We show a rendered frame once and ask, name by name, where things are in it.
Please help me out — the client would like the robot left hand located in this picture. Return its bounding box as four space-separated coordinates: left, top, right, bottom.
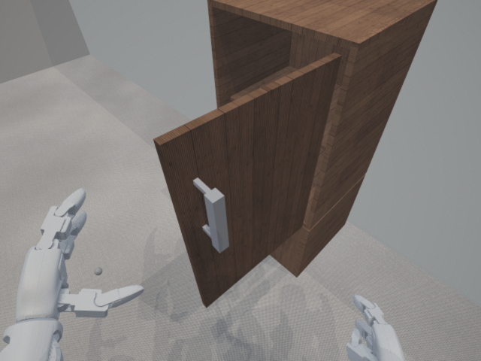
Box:
16 188 144 323

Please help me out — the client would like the handle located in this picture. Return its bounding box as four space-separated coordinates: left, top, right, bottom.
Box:
193 177 229 253

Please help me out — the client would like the robot left forearm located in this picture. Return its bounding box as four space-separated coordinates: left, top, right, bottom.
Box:
0 318 64 361

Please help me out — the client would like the cupboard door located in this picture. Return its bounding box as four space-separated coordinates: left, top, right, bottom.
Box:
153 53 342 308

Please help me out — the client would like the robot right hand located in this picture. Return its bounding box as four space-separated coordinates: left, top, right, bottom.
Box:
346 294 405 361

